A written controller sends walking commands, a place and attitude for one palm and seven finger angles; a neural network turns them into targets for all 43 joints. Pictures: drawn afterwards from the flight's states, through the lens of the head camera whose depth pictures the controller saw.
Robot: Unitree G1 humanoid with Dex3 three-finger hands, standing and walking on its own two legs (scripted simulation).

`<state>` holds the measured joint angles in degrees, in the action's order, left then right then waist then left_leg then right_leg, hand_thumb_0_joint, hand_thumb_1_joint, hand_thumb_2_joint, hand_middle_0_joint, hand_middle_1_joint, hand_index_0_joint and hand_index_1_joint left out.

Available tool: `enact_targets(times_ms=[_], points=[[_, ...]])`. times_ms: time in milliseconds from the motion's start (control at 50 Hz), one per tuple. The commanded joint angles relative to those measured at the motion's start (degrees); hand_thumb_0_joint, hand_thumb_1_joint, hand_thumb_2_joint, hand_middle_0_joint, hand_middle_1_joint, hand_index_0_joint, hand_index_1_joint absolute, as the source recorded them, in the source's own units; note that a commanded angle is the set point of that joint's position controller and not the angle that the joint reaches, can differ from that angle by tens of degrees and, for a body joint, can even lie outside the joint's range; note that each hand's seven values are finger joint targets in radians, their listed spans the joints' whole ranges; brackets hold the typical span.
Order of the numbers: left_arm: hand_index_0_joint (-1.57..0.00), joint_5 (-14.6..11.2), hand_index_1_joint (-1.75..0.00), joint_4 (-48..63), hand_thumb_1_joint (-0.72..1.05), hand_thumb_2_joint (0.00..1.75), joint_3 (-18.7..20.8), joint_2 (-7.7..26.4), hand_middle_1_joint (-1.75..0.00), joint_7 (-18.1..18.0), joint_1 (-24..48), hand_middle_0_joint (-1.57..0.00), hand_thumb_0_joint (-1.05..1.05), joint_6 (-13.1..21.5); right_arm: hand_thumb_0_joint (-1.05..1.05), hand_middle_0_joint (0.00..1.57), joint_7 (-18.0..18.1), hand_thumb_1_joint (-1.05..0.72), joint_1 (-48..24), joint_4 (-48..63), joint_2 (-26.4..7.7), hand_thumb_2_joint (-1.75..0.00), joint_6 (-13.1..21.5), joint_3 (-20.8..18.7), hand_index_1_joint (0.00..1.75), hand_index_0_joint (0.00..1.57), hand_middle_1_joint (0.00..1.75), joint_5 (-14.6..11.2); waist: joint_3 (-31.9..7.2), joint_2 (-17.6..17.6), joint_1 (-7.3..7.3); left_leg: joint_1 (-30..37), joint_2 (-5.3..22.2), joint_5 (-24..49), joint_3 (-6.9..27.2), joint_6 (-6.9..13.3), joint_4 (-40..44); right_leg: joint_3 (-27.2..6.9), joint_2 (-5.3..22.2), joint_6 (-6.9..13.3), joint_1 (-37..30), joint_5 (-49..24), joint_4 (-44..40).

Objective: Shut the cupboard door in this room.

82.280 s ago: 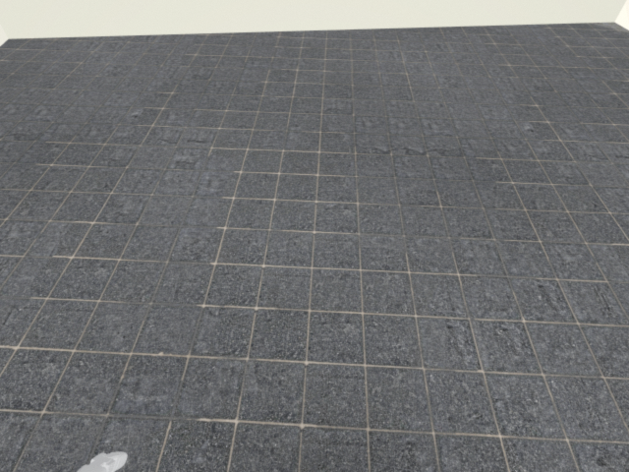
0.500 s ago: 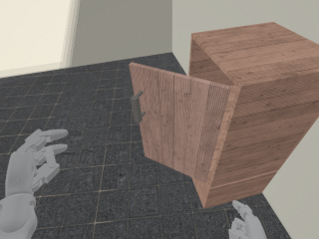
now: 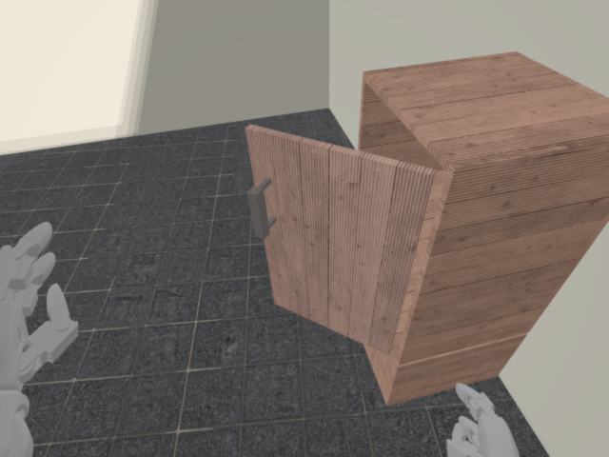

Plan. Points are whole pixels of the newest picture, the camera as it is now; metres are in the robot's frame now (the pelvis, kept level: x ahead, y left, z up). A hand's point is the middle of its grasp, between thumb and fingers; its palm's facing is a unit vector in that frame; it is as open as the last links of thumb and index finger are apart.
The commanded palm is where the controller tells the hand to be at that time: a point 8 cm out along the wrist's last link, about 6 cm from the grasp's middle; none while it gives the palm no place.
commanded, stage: step back with the hand held close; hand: left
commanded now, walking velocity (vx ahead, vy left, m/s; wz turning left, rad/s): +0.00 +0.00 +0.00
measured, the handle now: (264, 208) +0.61 +0.17 -0.04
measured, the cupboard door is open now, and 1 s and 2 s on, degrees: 48 48 48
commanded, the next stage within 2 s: stop stepping back and stand still in 1.46 s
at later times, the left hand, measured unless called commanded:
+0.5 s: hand (46, 333) +0.18 +0.29 +0.15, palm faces +0.36 -0.78 -0.50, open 7.4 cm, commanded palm +0.12 +0.32 +0.17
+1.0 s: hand out of the picture +0.09 +0.28 +0.16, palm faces +0.46 -0.78 -0.42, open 7.4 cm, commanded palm +0.03 +0.32 +0.17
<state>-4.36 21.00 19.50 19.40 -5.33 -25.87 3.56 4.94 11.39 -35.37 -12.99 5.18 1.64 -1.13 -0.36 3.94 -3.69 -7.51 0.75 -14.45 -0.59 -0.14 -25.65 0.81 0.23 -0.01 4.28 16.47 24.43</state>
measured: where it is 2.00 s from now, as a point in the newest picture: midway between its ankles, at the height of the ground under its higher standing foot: outside the picture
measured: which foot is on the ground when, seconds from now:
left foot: down 0.00-1.00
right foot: down 0.00-1.00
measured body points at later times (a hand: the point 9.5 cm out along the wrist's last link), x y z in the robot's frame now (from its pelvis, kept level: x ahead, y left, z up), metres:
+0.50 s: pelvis -0.03 +0.03 +0.00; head -0.01 +0.01 +0.45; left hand +0.16 +0.33 +0.18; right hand +0.15 -0.23 -0.09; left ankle +0.00 +0.12 -0.74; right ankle -0.03 -0.12 -0.74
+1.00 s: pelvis -0.11 +0.02 -0.02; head -0.11 +0.03 +0.43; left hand +0.06 +0.32 +0.19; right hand +0.06 -0.22 -0.09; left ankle -0.01 +0.12 -0.74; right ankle -0.03 -0.12 -0.74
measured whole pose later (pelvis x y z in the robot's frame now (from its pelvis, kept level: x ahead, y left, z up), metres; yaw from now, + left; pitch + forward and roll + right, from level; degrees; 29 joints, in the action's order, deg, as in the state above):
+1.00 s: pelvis -0.11 +0.02 -0.02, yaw +1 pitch +0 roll -2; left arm -2.0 27.1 23.8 22.2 -8.6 -29.3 15.3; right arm 4.4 14.0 -34.3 -13.0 4.1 0.3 -0.1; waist -0.3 1.2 -0.6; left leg -26.0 1.1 -14.3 0.5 1.7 -36.1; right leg 1.8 -0.2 -1.0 20.4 9.4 30.0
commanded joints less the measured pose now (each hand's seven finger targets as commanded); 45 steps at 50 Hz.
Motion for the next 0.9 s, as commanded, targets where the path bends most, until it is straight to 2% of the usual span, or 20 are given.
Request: enact_targets(times_ms=[0,100,120,180,200,260,320,380,480,500,520,600,620,680,700,720,780,800,820,880], points=[[-0.2,-0.21,-0.3,10.15,0.9,0.9,7.82,11.57,-0.3,-0.88,4.22,-0.2,0.0,3.53,0.0,0.2,0.24,-0.9,-7.83,8.89,-5.08,-0.9,2.9,-2.26,0.3,0.2,0.3,0.12,-1.35,-0.37,-0.1,2.41,-0.18,11.62,-1.49,1.7,3.71,0.88,-0.31,0.17,4.07,-12.04,-5.25],[-0.2,-0.27,-0.3,10.54,0.9,0.9,8.04,12.02,-0.3,-0.74,4.12,-0.2,0.0,3.75,0.0,0.2,0.07,-0.9,-7.78,9.11,-5.43,-0.9,2.91,-2.45,0.3,0.2,0.3,0.28,-2.49,-2.18,-0.17,2.69,-0.21,11.93,-1.34,1.87,3.95,1.03,-0.38,0.03,3.33,-12.39,-5.18],[-0.2,0.32,-0.3,13.99,0.9,0.9,11.72,16.27,-0.3,-1.12,8.72,-0.2,0.0,5.82,0.0,0.2,-0.22,-0.9,-8.33,10.27,-7.09,-0.9,1.51,-3.16,0.3,0.2,0.3,0.12,0.02,-2.12,2.4,-1.1,0.79,7.86,-1.01,2.75,0.12,-3.95,3.11,0.24,8.88,-13.92,-8.72],[-0.2,0.48,-0.3,10.11,0.9,0.9,8.42,12.59,-0.3,-1.0,2.32,-0.2,0.0,7.59,0.0,0.2,-0.4,-0.9,-7.67,9.39,-6.38,-0.9,-0.43,-3.54,0.3,0.2,0.3,0.42,-2.13,-5.46,2.88,-2.14,0.32,7.18,-0.21,2.4,-1.81,-4.42,5.33,1.11,9.69,-13.14,-8.85],[-0.2,0.61,-0.3,11.63,0.9,0.9,9.99,14.31,-0.3,-1.22,2.22,-0.2,0.0,8.35,0.0,0.2,-0.24,-0.9,-7.96,9.41,-6.58,-0.9,-0.78,-3.87,0.3,0.2,0.3,0.54,-3.87,-3.97,2.74,-1.43,0.44,9.61,-0.32,2.38,-1.3,-3.59,5.13,0.93,8.77,-16.47,-7.49],[-0.2,0.33,-0.3,13.03,0.9,0.9,10.29,14.39,-0.3,-1.62,-0.51,-0.2,0.0,8.86,0.0,0.2,0.11,-0.9,-7.38,10.58,-6.96,-0.9,-2.28,-4.32,0.3,0.2,0.3,0.38,-8.22,-0.17,2.98,-0.1,1.58,18.7,-0.06,2.31,0.75,-1.16,3.21,-0.02,5.71,-22.75,-3.07],[-0.2,-0.09,-0.3,12.36,0.9,0.9,11.16,14.91,-0.3,-1.82,-2.8,-0.2,0.0,8.34,0.0,0.2,0.46,-0.9,-7.33,11.46,-6.89,-0.9,-3.77,-4.44,0.3,0.2,0.3,0.24,-9.75,-1.56,2.92,-0.25,2.39,25.3,0.2,2.19,0.88,-0.43,2.3,-0.58,4.23,-26.93,-0.99],[-0.2,-0.35,-0.3,13.0,0.9,0.9,11.7,15.51,-0.3,-2.14,-3.91,-0.2,0.0,7.92,0.0,0.2,0.56,-0.9,-7.15,12.4,-7.16,-0.9,-4.96,-4.81,0.3,0.2,0.3,0.0,-10.48,-3.03,2.95,-1.81,2.7,25.21,0.07,2.07,1.01,-0.62,1.89,-0.86,3.35,-28.21,-0.15],[-0.2,-0.06,-0.3,15.64,0.9,0.9,11.79,15.84,-0.3,-2.62,-4.76,-0.2,0.0,8.29,0.0,0.2,0.68,-0.9,-6.71,13.33,-7.61,-0.9,-5.26,-4.87,0.3,0.2,0.3,-0.11,-10.01,-0.16,3.06,-7.34,3.55,18.75,1.51,2.52,3.91,-0.21,0.48,-1.34,1.6,-22.25,1.74],[-0.2,0.04,-0.3,16.13,0.9,0.9,13.37,17.48,-0.3,-2.72,-5.21,-0.2,0.0,8.62,0.0,0.2,0.81,-0.9,-6.98,13.4,-8.13,-0.9,-5.03,-5.08,0.3,0.2,0.3,0.15,-9.87,1.09,2.71,-8.82,3.54,16.7,1.93,2.83,4.66,-0.31,0.07,-1.46,1.05,-21.37,1.9],[-0.2,0.04,-0.3,16.38,0.9,0.9,12.14,15.89,-0.3,-2.67,-5.77,-0.2,0.0,8.82,0.0,0.2,0.72,-0.9,-6.5,13.61,-7.58,-0.9,-4.89,-4.76,0.3,0.2,0.3,-0.03,-9.77,1.37,3.0,-10.99,3.84,14.39,2.42,3.0,5.33,-0.11,0.02,-1.49,-0.2,-20.13,2.81],[-0.2,0.87,-0.3,16.3,0.9,0.9,14.03,17.32,-0.3,-3.05,-4.87,-0.2,0.0,10.28,0.0,0.2,0.87,-0.9,-6.16,13.67,-8.57,-0.9,-3.75,-5.07,0.3,0.2,0.3,0.16,-6.56,3.13,3.16,-22.04,4.99,-4.87,4.57,4.36,9.25,-0.68,-1.34,-1.75,-3.41,-13.77,4.95],[-0.2,0.95,-0.3,16.19,0.9,0.9,12.71,15.43,-0.3,-2.98,-4.77,-0.2,0.0,10.78,0.0,0.2,0.82,-0.9,-5.87,13.81,-8.12,-0.9,-3.38,-4.78,0.3,0.2,0.3,0.0,-5.52,3.28,3.39,-25.63,5.44,-9.11,5.45,4.73,10.23,-0.63,-1.41,-1.7,-4.67,-12.85,6.32],[-0.2,1.59,-0.3,15.29,0.9,0.9,12.91,15.03,-0.3,-3.14,-3.39,-0.2,0.0,11.88,0.0,0.2,0.8,-0.9,-5.19,13.32,-8.5,-0.9,-2.02,-4.89,0.3,0.2,0.3,0.08,-3.93,3.02,3.4,-32.93,6.29,-19.08,6.75,5.72,10.86,-1.67,-1.79,-1.72,-6.58,-10.28,8.59],[-0.2,1.92,-0.3,15.47,0.9,0.9,14.14,16.58,-0.3,-3.2,-2.72,-0.2,0.0,12.27,0.0,0.2,0.85,-0.9,-5.21,13.03,-8.85,-0.9,-1.5,-5.14,0.3,0.2,0.3,0.26,-4.21,2.72,3.31,-33.23,6.35,-20.37,6.82,5.85,10.65,-2.02,-2.05,-1.77,-6.43,-9.5,8.49],[-0.2,1.92,-0.3,15.68,0.9,0.9,12.2,14.35,-0.3,-3.11,-2.37,-0.2,0.0,12.63,0.0,0.2,0.74,-0.9,-4.62,12.92,-8.32,-0.9,-1.05,-4.9,0.3,0.2,0.3,0.11,-4.18,2.5,3.63,-33.8,6.24,-21.01,6.72,5.74,9.85,-2.05,-1.83,-1.66,-5.92,-8.3,8.71],[-0.2,2.4,-0.3,17.47,0.9,0.9,11.58,14.21,-0.3,-3.41,-0.04,-0.2,0.0,13.54,0.0,0.2,0.55,-0.9,-3.89,12.25,-8.52,-0.9,0.54,-5.03,0.3,0.2,0.3,0.35,-4.21,2.52,3.8,-33.13,5.8,-22.88,6.4,5.56,7.61,-3.3,-1.5,-1.3,-2.8,-3.84,7.75],[-0.2,2.57,-0.3,17.75,0.9,0.9,12.93,16.06,-0.3,-3.56,0.51,-0.2,0.0,13.79,0.0,0.2,0.7,-0.9,-4.09,11.83,-8.75,-0.9,0.98,-5.13,0.3,0.2,0.3,0.65,-3.93,1.82,3.74,-32.36,5.67,-22.95,6.6,5.49,7.12,-4.07,-1.41,-1.21,-1.25,-2.18,6.52],[-0.2,2.49,-0.3,17.44,0.9,0.9,11.84,14.53,-0.3,-3.62,0.28,-0.2,0.0,13.99,0.0,0.2,0.65,-0.9,-3.53,11.53,-8.03,-0.9,1.34,-4.89,0.3,0.2,0.3,0.69,-4.05,0.34,3.83,-31.77,5.01,-22.11,6.03,5.12,5.54,-4.61,-0.59,-0.91,-0.03,-0.39,5.4],[-0.2,2.3,-0.3,17.51,0.9,0.9,11.79,15.32,-0.3,-4.2,0.92,-0.2,0.0,14.62,0.0,0.2,0.3,-0.9,-2.69,10.43,-7.49,-0.9,2.19,-4.93,0.3,0.2,0.3,1.1,-2.94,-3.29,4.18,-24.73,1.52,-16.94,2.93,3.22,-1.58,-8.65,2.74,0.8,9.83,7.06,-2.77]])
